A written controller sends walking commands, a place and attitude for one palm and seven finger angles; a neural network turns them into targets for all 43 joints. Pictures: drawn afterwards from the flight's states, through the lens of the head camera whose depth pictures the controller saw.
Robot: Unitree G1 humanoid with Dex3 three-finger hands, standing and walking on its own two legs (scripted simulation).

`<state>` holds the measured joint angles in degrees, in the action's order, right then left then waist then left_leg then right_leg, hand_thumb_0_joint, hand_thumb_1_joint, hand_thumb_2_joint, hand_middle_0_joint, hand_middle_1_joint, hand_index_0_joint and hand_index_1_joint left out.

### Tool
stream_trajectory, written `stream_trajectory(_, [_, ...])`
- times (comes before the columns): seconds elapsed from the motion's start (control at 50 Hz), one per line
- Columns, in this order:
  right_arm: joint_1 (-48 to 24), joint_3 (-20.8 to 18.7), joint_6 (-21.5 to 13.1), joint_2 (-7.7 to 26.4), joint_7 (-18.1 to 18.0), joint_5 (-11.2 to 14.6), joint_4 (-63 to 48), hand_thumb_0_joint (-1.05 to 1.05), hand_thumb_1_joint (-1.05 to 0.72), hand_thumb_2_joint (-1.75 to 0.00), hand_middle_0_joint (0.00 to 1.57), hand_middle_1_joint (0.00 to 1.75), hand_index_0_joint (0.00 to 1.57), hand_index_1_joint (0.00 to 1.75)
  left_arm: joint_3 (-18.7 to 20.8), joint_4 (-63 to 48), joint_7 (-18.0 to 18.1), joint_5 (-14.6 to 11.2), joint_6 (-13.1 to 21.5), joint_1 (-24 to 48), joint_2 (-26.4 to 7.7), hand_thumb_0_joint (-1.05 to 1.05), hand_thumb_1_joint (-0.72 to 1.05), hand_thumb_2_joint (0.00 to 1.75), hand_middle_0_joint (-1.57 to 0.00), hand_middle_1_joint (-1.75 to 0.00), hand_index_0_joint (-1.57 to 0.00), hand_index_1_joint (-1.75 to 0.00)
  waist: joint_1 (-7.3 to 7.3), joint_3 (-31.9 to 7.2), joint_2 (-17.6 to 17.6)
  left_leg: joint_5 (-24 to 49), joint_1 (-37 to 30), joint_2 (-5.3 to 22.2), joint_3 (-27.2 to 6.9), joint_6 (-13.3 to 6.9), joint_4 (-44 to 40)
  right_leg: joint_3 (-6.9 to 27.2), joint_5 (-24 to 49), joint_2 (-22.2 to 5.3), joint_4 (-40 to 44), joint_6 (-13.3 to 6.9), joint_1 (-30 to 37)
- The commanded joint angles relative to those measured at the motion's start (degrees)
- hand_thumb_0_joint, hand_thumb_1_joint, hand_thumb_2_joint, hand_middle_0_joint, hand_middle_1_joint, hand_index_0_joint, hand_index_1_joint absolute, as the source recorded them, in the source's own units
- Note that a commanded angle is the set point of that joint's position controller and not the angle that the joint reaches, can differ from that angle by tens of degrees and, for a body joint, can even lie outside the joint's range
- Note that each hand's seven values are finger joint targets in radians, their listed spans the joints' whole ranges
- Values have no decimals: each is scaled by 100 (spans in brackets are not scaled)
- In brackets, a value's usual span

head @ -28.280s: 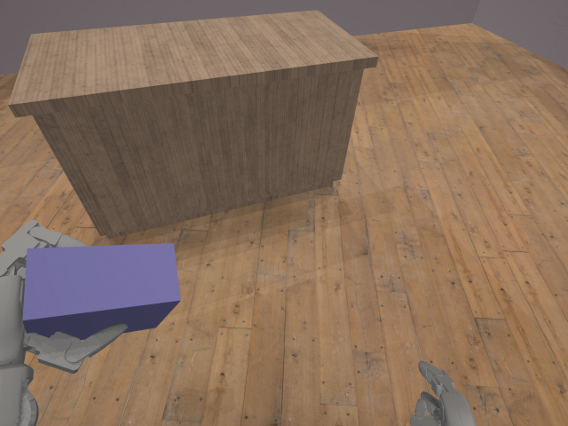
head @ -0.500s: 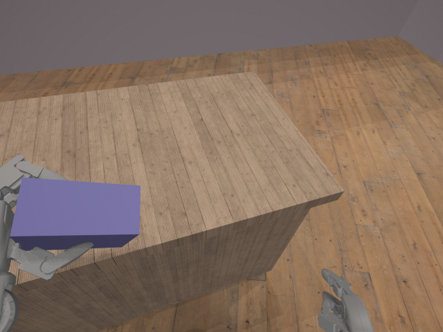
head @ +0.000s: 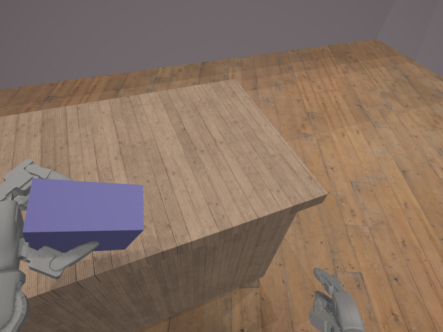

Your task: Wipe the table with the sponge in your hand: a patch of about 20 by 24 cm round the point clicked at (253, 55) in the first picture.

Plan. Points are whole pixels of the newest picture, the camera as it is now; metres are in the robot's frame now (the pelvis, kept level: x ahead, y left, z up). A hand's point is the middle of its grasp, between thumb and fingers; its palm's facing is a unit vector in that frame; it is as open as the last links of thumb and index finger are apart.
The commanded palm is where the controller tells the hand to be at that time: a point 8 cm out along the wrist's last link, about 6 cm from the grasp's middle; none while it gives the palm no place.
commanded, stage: shuffle to correct the standing spot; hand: left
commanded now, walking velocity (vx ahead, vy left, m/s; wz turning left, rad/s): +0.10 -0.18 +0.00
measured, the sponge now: (103, 219) +0.24 +0.21 +0.12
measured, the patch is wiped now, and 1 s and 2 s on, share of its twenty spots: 0.00 0.00 0.00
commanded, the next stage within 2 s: come to a stop and stand still in 0.58 s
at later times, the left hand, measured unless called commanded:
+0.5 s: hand (116, 208) +0.24 +0.18 +0.15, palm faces +0.36 -0.86 -0.36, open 10.7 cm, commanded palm +0.19 +0.22 +0.18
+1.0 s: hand (157, 208) +0.25 +0.13 +0.15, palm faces +0.36 -0.82 -0.44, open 10.7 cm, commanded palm +0.19 +0.17 +0.18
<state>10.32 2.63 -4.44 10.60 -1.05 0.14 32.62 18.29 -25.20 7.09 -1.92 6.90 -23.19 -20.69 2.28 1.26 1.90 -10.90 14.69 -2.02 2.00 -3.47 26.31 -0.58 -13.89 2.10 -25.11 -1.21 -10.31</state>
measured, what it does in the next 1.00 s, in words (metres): shifts its weight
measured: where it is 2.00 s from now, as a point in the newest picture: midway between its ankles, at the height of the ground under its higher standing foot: outside the picture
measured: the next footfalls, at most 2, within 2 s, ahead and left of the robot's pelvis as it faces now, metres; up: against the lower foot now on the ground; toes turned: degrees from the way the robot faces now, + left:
left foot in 1.52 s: +0.03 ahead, +0.01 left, +0.00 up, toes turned -3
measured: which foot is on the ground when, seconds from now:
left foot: down 0.00-1.00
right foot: down 0.00-1.00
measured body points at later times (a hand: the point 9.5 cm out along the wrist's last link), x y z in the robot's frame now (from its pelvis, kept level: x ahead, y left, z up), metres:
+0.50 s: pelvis +0.03 -0.06 -0.02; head +0.03 -0.05 +0.43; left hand +0.22 +0.23 +0.17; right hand +0.21 -0.29 -0.09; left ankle +0.04 +0.08 -0.74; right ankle +0.00 -0.11 -0.74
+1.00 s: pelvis +0.03 -0.11 -0.01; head +0.05 -0.13 +0.44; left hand +0.23 +0.17 +0.17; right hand +0.23 -0.33 -0.10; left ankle +0.05 +0.04 -0.74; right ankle +0.00 -0.11 -0.74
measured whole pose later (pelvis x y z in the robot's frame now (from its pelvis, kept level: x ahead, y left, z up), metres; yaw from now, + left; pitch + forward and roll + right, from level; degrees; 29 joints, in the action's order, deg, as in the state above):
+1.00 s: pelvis +0.03 -0.11 -0.01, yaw +0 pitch -2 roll +2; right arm 7.2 0.2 0.0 13.0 -1.4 1.3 31.9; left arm 18.4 -26.6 6.4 -2.6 3.9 -24.2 -21.0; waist 0.8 4.4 -0.9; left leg -14.8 15.6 0.8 0.5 0.5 33.1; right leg -4.6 -20.2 7.8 -30.1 -4.9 -8.9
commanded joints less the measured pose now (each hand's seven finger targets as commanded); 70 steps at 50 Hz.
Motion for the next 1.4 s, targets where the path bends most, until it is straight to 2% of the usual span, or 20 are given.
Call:
stream_trajectory(0.0, [-598, -366, -236, 868, -57, 27, -921, 0, -90, -90, 20, 30, 20, 30, 776, -1628, 70, -92, 364, 490, -1164, 0, 10, 130, -120, -160, -120, -160, -103, -804, -736, -661, -351, 1101, -1097, 30, -697, 158, 423, -234, 96, -92, 10])
stream_trajectory(0.14, [-534, -388, -124, 825, -34, 78, -916, 0, -90, -90, 20, 30, 20, 30, 749, -1730, -11, -249, 230, 197, -1036, 0, 10, 130, -120, -160, -120, -160, -134, -1001, -689, 1144, -582, 1037, -672, 25, 363, 279, 1100, -373, -41, -209, -85])
stream_trajectory(0.38, [-499, -426, 32, 823, -29, 107, -874, 0, -90, -90, 20, 30, 20, 30, 879, -1734, 7, -387, 154, 233, -1194, 0, 10, 130, -120, -160, -120, -160, -223, -710, -150, 490, 98, 622, -149, 139, 1532, 1031, 2005, -938, 146, -652, 108])
stream_trajectory(0.52, [-619, -391, 151, 840, -99, -16, -969, 0, -90, -90, 20, 30, 20, 30, 836, -1991, -95, -306, 155, 169, -1198, 0, 10, 130, -120, -160, -120, -160, -168, -562, -1541, 1246, -971, 1789, -1790, -525, -58, 18, -611, 36, -1323, 114, -1275])
stream_trajectory(0.58, [-597, -358, 138, 878, -55, 20, -1001, 0, -90, -90, 20, 30, 20, 30, 818, -1695, -105, -209, 83, 318, -1179, 0, 10, 130, -120, -160, -120, -160, -35, -260, -858, 50, 398, 1396, -884, -158, 537, 125, -99, -80, 574, -100, 94])
stream_trajectory(0.62, [-461, -468, 102, 815, -3, 131, -980, 0, -90, -90, 20, 30, 20, 30, 799, -1430, -45, -306, 50, 50, -1090, 0, 10, 130, -120, -160, -120, -160, -95, -513, 977, -829, 1410, 314, 110, 272, 2797, 2009, 1692, -1357, 1162, -753, 969])
stream_trajectory(0.7, [-650, -332, 23, 753, -8, 67, -707, 0, -90, -90, 20, 30, 20, 30, 1067, -1490, 102, -239, 393, 230, -1375, 0, 10, 130, -120, -160, -120, -160, -53, -666, -612, -1249, 1870, 578, -221, 230, 2707, 1499, 4011, -1526, 436, -263, 1519])
stream_trajectory(0.8, [-795, -383, -52, 807, -63, 42, -652, 0, -90, -90, 20, 30, 20, 30, 760, -1353, 109, -250, 435, 500, -1012, 0, 10, 130, -120, -160, -120, -160, -75, -979, -38, 320, -483, 203, 46, -87, 189, 603, 4449, -971, 36, 697, 891])
stream_trajectory(0.84, [-764, -451, 38, 910, -65, 113, -768, 0, -90, -90, 20, 30, 20, 30, 679, -1421, 102, -267, 368, 442, -926, 0, 10, 130, -120, -160, -120, -160, -106, -1164, -292, 2170, -1886, 860, -682, -503, 187, 316, 3445, -567, -838, 973, -248])
stream_trajectory(0.92, [-870, -403, 153, 774, -51, 133, -1032, 0, -90, -90, 20, 30, 20, 30, 766, -1658, 45, -101, 119, 19, -1046, 0, 10, 130, -120, -160, -120, -160, 31, -759, -949, 1956, -581, 1043, -887, -387, 332, 434, 1019, -377, -5, 530, 14])
stream_trajectory(0.98, [-684, -513, 138, 867, 0, 166, -974, 0, -90, -90, 20, 30, 20, 30, 1019, -1608, 48, -205, 198, -212, -1156, 0, 10, 130, -120, -160, -120, -160, -57, -616, 546, -32, 813, 122, -41, 120, 1610, 1375, 4684, -1173, 700, 523, 1240])
stream_trajectory(1.04, [-685, -480, 41, 765, 19, 213, -790, 0, -90, -90, 20, 30, 20, 30, 1075, -1413, 60, -318, 362, -181, -1170, 0, 10, 130, -120, -160, -120, -160, -110, -780, 140, -817, 304, 99, 80, 53, 835, 793, 5729, -1077, 389, 1392, 1079])
stream_trajectory(1.08, [-654, -484, 7, 831, -44, 174, -718, 0, -90, -90, 20, 30, 20, 30, 849, -1331, 54, -341, 306, 84, -1054, 0, 10, 130, -120, -160, -120, -160, -278, -1109, -365, 1045, -1541, 290, -81, -190, -320, 108, 4722, -430, -538, 1288, 156])
stream_trajectory(1.1, [-757, -531, 57, 984, -92, 142, -780, 0, -90, -90, 20, 30, 20, 30, 744, -1414, 47, -321, 273, 246, -1053, 0, 10, 130, -120, -160, -120, -160, -256, -1253, -1038, 1485, -2034, 1017, -995, -572, -453, 130, 2803, -205, -1440, 1131, -534])
stream_trajectory(1.12, [-938, -496, 109, 958, -98, 99, -932, 0, -90, -90, 20, 30, 20, 30, 655, -1389, 54, -318, 223, 353, -999, 0, 10, 130, -120, -160, -120, -160, -131, -1020, -1597, 661, -1265, 1631, -1808, -802, -903, 547, -612, -184, -2110, 778, -796])
stream_trajectory(1.14, [-1020, -489, 72, 883, -112, 71, -971, 0, -90, -90, 20, 30, 20, 30, 564, -1158, 49, -200, 104, 401, -892, 0, 10, 130, -120, -160, -120, -160, 24, -421, -1429, -622, 59, 1655, -1834, -684, -1158, 761, -1430, -169, -2175, 476, -481])
stream_trajectory(1.18, [-840, -383, -42, 794, -120, 109, -976, 0, -90, -90, 20, 30, 20, 30, 699, -1245, -7, -44, 56, 670, -1141, 0, 10, 130, -120, -160, -120, -160, 29, -154, -1091, -1242, 920, 1022, -1121, -335, -425, 518, -310, -377, 172, 289, 473])
stream_trajectory(1.24, [-602, -528, -119, 903, -107, 131, -910, 0, -90, -90, 20, 30, 20, 30, 581, -1545, -41, -210, 117, 393, -1033, 0, 10, 130, -120, -160, -120, -160, -71, -97, 1036, -1019, 731, -29, -360, 227, 2412, 2565, -137, -1780, 1920, -176, -362])
stream_trajectory(1.32, [-570, -408, -180, 751, -94, 119, -602, 0, -90, -90, 20, 30, 20, 30, 935, -1411, 110, -269, 397, -57, -1202, 0, 10, 130, -120, -160, -120, -160, -135, -781, -431, -846, 1023, 294, -466, 246, 1865, 1499, 2811, -1537, 960, 1019, 846])
stream_trajectory(1.38, [-713, -370, -236, 742, -178, 62, -680, 0, -90, -90, 20, 30, 20, 30, 833, -1176, 156, -242, 378, 149, -1067, 0, 10, 130, -120, -160, -120, -160, -45, -831, -238, -454, 196, 177, -239, 88, 465, 1157, 2402, -1230, 847, 409, 761])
